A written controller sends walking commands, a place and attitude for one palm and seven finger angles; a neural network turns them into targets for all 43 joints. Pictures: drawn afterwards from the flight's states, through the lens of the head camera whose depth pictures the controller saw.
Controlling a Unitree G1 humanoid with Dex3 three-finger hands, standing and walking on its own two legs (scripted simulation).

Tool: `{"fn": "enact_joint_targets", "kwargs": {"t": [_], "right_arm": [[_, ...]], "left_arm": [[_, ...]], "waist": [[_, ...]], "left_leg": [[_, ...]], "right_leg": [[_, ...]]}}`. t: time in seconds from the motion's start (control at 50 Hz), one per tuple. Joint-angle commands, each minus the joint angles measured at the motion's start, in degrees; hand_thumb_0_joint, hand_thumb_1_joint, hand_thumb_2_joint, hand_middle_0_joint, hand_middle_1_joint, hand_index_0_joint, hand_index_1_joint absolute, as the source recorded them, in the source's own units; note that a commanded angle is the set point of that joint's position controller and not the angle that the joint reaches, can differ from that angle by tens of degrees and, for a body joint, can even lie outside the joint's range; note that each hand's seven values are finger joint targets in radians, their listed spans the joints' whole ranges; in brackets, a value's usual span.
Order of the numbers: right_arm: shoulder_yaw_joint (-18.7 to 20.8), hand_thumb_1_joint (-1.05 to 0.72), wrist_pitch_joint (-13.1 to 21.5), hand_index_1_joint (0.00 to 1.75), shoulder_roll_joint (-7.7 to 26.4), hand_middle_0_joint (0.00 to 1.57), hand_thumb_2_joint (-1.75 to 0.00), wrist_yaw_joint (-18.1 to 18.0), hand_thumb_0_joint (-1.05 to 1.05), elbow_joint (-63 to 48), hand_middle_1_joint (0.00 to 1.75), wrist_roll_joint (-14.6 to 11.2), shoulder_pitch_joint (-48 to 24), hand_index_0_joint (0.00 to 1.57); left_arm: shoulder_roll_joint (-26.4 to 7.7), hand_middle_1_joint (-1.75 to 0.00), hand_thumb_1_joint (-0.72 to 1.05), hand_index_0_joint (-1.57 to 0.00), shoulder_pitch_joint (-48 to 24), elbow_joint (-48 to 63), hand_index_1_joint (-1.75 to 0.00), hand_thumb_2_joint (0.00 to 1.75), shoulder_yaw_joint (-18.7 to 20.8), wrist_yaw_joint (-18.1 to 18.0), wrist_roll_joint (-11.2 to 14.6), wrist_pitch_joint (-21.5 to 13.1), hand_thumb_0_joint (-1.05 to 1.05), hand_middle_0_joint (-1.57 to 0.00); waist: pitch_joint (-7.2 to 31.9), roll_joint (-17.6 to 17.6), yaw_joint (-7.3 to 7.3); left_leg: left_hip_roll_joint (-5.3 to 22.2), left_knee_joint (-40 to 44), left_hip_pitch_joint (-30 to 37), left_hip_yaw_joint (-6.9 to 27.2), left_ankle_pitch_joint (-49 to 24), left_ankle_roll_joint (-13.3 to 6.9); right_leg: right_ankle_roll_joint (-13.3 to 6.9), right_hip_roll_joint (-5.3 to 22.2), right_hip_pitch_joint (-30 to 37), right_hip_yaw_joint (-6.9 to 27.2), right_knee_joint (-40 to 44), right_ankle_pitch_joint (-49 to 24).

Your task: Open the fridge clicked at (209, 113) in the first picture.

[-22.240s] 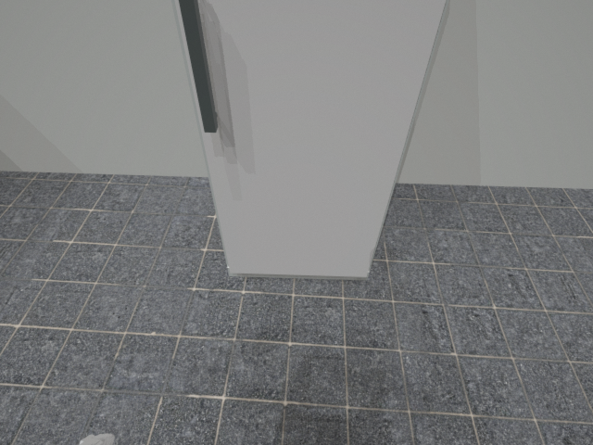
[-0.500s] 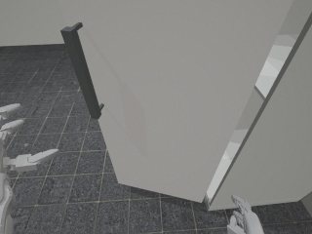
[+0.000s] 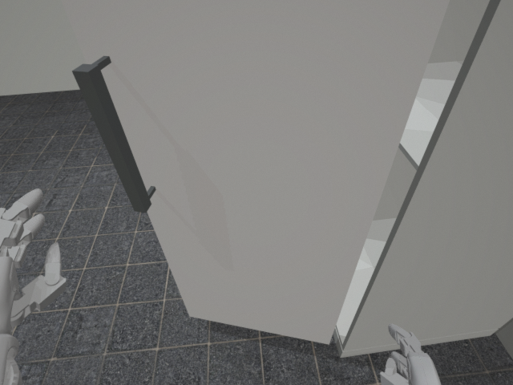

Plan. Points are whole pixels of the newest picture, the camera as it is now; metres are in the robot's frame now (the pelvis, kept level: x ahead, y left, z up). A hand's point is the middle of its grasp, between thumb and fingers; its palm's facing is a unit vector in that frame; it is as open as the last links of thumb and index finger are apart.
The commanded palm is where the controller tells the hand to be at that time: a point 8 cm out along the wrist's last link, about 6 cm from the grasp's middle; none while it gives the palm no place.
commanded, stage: draw the hand back to the body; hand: left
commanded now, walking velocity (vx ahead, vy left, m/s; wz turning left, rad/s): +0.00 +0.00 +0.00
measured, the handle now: (125, 143) +0.47 +0.31 +0.15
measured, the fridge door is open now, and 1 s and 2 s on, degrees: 71 71 71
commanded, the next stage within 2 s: step back with the hand held close in 0.26 s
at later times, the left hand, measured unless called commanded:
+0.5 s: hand (49, 277) +0.18 +0.28 +0.16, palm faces +0.44 -0.80 -0.41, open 7.5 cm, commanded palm +0.12 +0.31 +0.17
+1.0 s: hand out of the picture +0.08 +0.33 +0.15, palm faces +0.50 -0.75 -0.43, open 7.4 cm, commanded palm +0.01 +0.36 +0.17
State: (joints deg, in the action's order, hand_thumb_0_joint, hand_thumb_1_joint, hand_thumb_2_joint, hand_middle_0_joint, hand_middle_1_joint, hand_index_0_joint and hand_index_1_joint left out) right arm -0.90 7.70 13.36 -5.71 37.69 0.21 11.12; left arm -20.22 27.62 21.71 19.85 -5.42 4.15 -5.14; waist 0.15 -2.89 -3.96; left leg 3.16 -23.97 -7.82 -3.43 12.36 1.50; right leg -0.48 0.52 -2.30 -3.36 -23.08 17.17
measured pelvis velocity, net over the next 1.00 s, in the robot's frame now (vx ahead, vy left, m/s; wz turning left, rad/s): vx -0.10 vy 0.04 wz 0.09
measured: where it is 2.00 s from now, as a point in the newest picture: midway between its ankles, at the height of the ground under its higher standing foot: outside the picture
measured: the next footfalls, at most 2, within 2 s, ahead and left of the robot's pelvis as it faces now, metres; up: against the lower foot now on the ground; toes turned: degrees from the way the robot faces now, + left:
left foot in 1.52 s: -0.09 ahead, +0.16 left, +0.00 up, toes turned +8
right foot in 1.82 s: -0.28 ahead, -0.02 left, +0.00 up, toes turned -1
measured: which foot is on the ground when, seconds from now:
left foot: down 0.00-1.00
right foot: down 0.00-1.00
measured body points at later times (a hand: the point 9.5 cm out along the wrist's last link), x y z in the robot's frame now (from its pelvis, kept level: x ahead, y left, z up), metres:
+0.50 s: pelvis -0.01 +0.01 +0.00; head -0.02 +0.00 +0.45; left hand +0.15 +0.32 +0.18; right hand +0.18 -0.22 -0.08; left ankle +0.01 +0.14 -0.74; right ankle -0.05 -0.11 -0.74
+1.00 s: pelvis -0.10 +0.04 -0.02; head -0.10 +0.06 +0.43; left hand +0.05 +0.36 +0.18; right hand +0.09 -0.17 -0.09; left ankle +0.01 +0.14 -0.74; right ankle -0.05 -0.10 -0.74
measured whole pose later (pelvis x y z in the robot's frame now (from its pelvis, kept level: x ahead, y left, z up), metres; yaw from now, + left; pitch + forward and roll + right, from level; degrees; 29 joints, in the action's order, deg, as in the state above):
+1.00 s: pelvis -0.10 +0.04 -0.02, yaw +5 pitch -2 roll -3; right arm -1.9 4.3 11.6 -5.1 33.0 -0.2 12.9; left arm -23.0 28.8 28.1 24.6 -7.6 2.0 -12.4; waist -1.8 -0.7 -0.4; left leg 0.7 -35.9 -25.8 -0.4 11.4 -2.8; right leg 1.6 -0.6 -17.4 -0.5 -32.8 14.1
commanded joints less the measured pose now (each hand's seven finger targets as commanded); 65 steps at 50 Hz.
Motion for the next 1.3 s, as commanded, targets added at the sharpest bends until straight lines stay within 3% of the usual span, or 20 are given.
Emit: {"fn": "enact_joint_targets", "kwargs": {"t": [0.0, 0.14, 0.34, 0.36, 0.38, 0.4, 0.42, 0.46, 0.5, 0.58, 0.68, 0.74, 0.82, 0.94, 1.02, 1.06, 1.12, 1.2, 1.24, 1.28], "right_arm": [[1.8, -0.9, 2.8, 0.3, 4.6, 0.2, -0.9, -1.1, 0.0, -8.8, 0.3, 0.1, -7.3, 0.2], [1.8, -0.9, 3.1, 0.3, 5.2, 0.2, -0.9, -1.1, 0.0, -8.5, 0.3, 0.5, -7.9, 0.2], [1.7, -0.9, 3.1, 0.3, 5.0, 0.2, -0.9, -1.1, 0.0, -8.6, 0.3, 0.5, -8.1, 0.2], [1.5, -0.9, 3.2, 0.3, 4.5, 0.2, -0.9, -0.9, 0.0, -9.0, 0.3, 0.5, -8.0, 0.2], [1.8, -0.9, 1.6, 0.3, 6.6, 0.2, -0.9, -0.4, 0.0, -10.1, 0.3, 0.2, -8.5, 0.2], [1.5, -0.9, 0.3, 0.3, 5.1, 0.2, -0.9, -0.4, 0.0, -9.0, 0.3, 0.5, -8.3, 0.2], [1.5, -0.9, -0.5, 0.3, 4.8, 0.2, -0.9, -0.1, 0.0, -9.7, 0.3, 0.4, -8.1, 0.2], [1.7, -0.9, -1.9, 0.3, 4.9, 0.2, -0.9, -0.3, 0.0, -10.9, 0.3, 0.1, -7.3, 0.2], [2.2, -0.9, -3.1, 0.3, 5.3, 0.2, -0.9, -0.4, 0.0, -12.1, 0.3, -0.1, -6.8, 0.2], [2.2, -0.9, -4.7, 0.3, 5.7, 0.2, -0.9, -0.9, 0.0, -13.9, 0.3, -0.4, -6.5, 0.2], [2.5, -0.9, -4.6, 0.3, 6.7, 0.2, -0.9, -1.1, 0.0, -14.6, 0.3, -0.4, -5.8, 0.2], [2.8, -0.9, -3.5, 0.3, 7.8, 0.2, -0.9, -1.2, 0.0, -14.7, 0.3, -0.2, -6.3, 0.2], [2.8, -0.9, -1.8, 0.3, 7.8, 0.2, -0.9, -0.8, 0.0, -14.5, 0.3, -0.5, -5.6, 0.2], [3.3, -0.9, 0.5, 0.3, 7.6, 0.2, -0.9, -0.5, 0.0, -13.6, 0.3, 0.1, -4.6, 0.2], [2.8, -0.9, 1.8, 0.3, 5.8, 0.2, -0.9, -0.3, 0.0, -11.4, 0.3, 0.4, -3.4, 0.2], [2.6, -0.9, 2.0, 0.3, 5.7, 0.2, -0.9, -0.5, 0.0, -10.0, 0.3, 0.6, -3.0, 0.2], [2.7, -0.9, 2.5, 0.3, 6.5, 0.2, -0.9, -0.9, 0.0, -9.8, 0.3, 0.2, -3.5, 0.2], [3.7, -0.9, 3.1, 0.3, 6.8, 0.2, -0.9, -0.8, 0.0, -11.2, 0.3, 0.2, -5.2, 0.2], [4.4, -0.9, 3.2, 0.3, 6.4, 0.2, -0.9, -0.1, 0.0, -12.0, 0.3, 0.4, -5.3, 0.2], [4.1, -0.9, 3.0, 0.3, 5.7, 0.2, -0.9, 0.8, 0.0, -12.4, 0.3, 0.4, -5.6, 0.2]], "left_arm": [[-10.6, -0.3, 0.9, -0.2, -7.3, 10.1, -0.3, 0.9, 7.0, -1.5, 0.1, -3.5, 0.0, -0.2], [-11.6, -0.3, 0.9, -0.2, -7.7, 10.0, -0.3, 0.9, 7.5, -1.5, -0.2, -3.5, 0.0, -0.2], [-11.9, -0.3, 0.9, -0.2, -7.2, 10.5, -0.3, 0.9, 7.9, -1.6, -0.2, -3.6, 0.0, -0.2], [-9.1, -0.3, 0.9, -0.2, -8.8, 12.4, -0.3, 0.9, 4.6, -1.4, -0.3, -3.8, 0.0, -0.2], [-17.2, -0.3, 0.9, -0.2, -14.1, 14.1, -0.3, 0.9, 10.9, -1.9, -0.4, -5.7, 0.0, -0.2], [-13.1, -0.3, 0.9, -0.2, -8.5, 9.2, -0.3, 0.9, 7.8, -1.4, -0.7, -5.7, 0.0, -0.2], [-12.0, -0.3, 0.9, -0.2, -5.6, 9.1, -0.3, 0.9, 6.9, -1.3, -1.0, -5.9, 0.0, -0.2], [-13.0, -0.3, 0.9, -0.2, -3.2, 12.0, -0.3, 0.9, 8.3, -1.5, -1.1, -6.6, 0.0, -0.2], [-13.7, -0.3, 0.9, -0.2, -0.3, 14.4, -0.3, 0.9, 9.5, -2.1, -0.7, -6.7, 0.0, -0.2], [-14.7, -0.3, 0.9, -0.2, 1.7, 17.4, -0.3, 0.9, 10.8, -2.8, 0.0, -6.8, 0.0, -0.2], [-14.2, -0.3, 0.9, -0.2, 1.3, 17.1, -0.3, 0.9, 10.6, -3.3, 0.3, -7.5, 0.0, -0.2], [-14.4, -0.3, 0.9, -0.2, 0.2, 17.2, -0.3, 0.9, 11.6, -3.5, -0.4, -8.5, 0.0, -0.2], [-12.6, -0.3, 0.9, -0.2, -0.2, 16.3, -0.3, 0.9, 11.4, -3.5, -1.5, -9.9, 0.0, -0.2], [-14.4, -0.3, 0.9, -0.2, -2.7, 20.6, -0.3, 0.9, 12.9, -3.6, -2.6, -12.1, 0.0, -0.2], [-13.5, -0.3, 0.9, -0.2, -3.1, 19.4, -0.3, 0.9, 11.3, -4.1, -1.8, -12.9, 0.0, -0.2], [-12.5, -0.3, 0.9, -0.2, -5.6, 17.9, -0.3, 0.9, 9.6, -4.4, -1.8, -12.8, 0.0, -0.2], [-12.5, -0.3, 0.9, -0.2, -8.3, 16.0, -0.3, 0.9, 9.0, -4.7, -2.1, -13.0, 0.0, -0.2], [-13.5, -0.3, 0.9, -0.2, -7.0, 18.0, -0.3, 0.9, 11.4, -4.1, -2.4, -13.7, 0.0, -0.2], [-16.2, -0.3, 0.9, -0.2, -4.0, 20.1, -0.3, 0.9, 14.2, -3.6, -1.8, -14.1, 0.0, -0.2], [-14.8, -0.3, 0.9, -0.2, 0.3, 19.9, -0.3, 0.9, 13.7, -3.2, -1.1, -14.1, 0.0, -0.2]], "waist": [[2.3, 0.4, 0.41], [2.3, 2.9, -0.06], [2.2, 1.2, -0.3], [2.6, -0.3, 0.28], [-2.0, 2.5, 2.26], [-0.5, 7.6, 2.6], [1.3, 8.4, 2.34], [6.8, 4.3, 2.57], [9.2, 0.7, 2.55], [10.2, -0.3, 2.66], [8.2, -2.3, 2.75], [6.4, -7.1, 2.37], [4.1, -7.1, 2.74], [4.0, -5.7, 3.09], [3.8, 2.4, 3.8], [3.0, 3.6, 4.34], [1.6, 0.0, 4.26], [5.3, -10.2, 2.61], [9.1, -10.1, 2.08], [8.4, -8.1, 2.39]], "left_leg": [[-2.7, 1.3, 4.9, -1.2, -12.1, -3.4], [-2.7, 1.4, 5.6, -1.0, -12.0, -3.6], [-2.7, 2.0, 5.6, -0.7, -11.4, -3.3], [-2.6, 2.1, 5.5, -0.6, -11.5, -3.4], [-1.2, -2.8, 0.9, -0.1, -10.8, -4.0], [-1.7, -5.1, 0.0, 0.2, -9.8, -3.9], [-2.0, -6.4, -0.8, -0.3, -9.8, -4.0], [-1.8, -6.1, -1.2, 0.1, -15.5, -3.7], [-0.9, -5.4, -0.1, 0.5, -21.0, -3.6], [0.7, -3.7, -0.8, 2.7, -25.1, -3.4], [2.7, 0.7, -6.0, 5.4, -15.0, -3.8], [4.8, 6.8, -17.3, 9.0, 3.2, -5.3], [6.5, 9.9, -30.0, 11.8, 24.3, -7.0], [4.0, 5.5, -30.1, 11.1, 28.5, -5.9], [0.0, -4.4, -16.7, 7.1, 17.9, -3.3], [-0.5, -6.3, -12.4, 6.2, 15.0, -2.6], [1.6, -1.0, -14.4, 8.8, 19.7, -3.2], [8.8, 12.5, -28.5, 15.8, 29.4, -5.7], [9.1, 10.4, -25.0, 13.6, 24.7, -5.5], [7.9, 6.9, -23.5, 9.6, 22.8, -4.3]], "right_leg": [[1.7, -0.2, -5.6, 1.0, 4.2, -17.5], [1.8, -0.5, -5.7, 1.0, 5.4, -17.6], [1.5, -0.5, -5.1, 0.9, 5.7, -16.0], [1.5, -0.2, -4.5, 0.8, 4.9, -16.1], [1.9, 3.0, -11.5, 4.1, 8.2, -20.7], [1.8, 5.2, -11.4, 3.8, 7.5, -23.3], [2.2, 6.2, -10.7, 4.3, 6.4, -27.5], [1.5, 6.5, -6.2, 2.6, 1.7, -34.7], [1.6, 5.3, -6.4, 2.3, 0.1, -32.2], [1.5, 2.9, -6.5, 1.3, -1.8, -26.1], [1.6, 0.6, -6.8, 1.2, -2.9, -14.0], [1.6, -1.3, -1.3, 1.3, -7.4, -7.1], [1.6, -1.8, 2.7, 2.6, -11.8, -3.8], [0.0, -1.7, -2.6, 5.8, -8.4, 4.7], [-2.5, 3.1, -18.2, 12.9, 1.3, 9.1], [-2.4, 4.1, -22.8, 13.2, 3.4, 10.1], [-0.6, 1.1, -22.3, 9.5, 1.2, 13.5], [0.3, -5.4, -4.7, 2.8, -17.3, 5.8], [-0.2, -5.5, -4.6, 3.0, -17.5, 5.6], [-1.9, -3.8, -7.1, 4.6, -12.6, 8.1]]}}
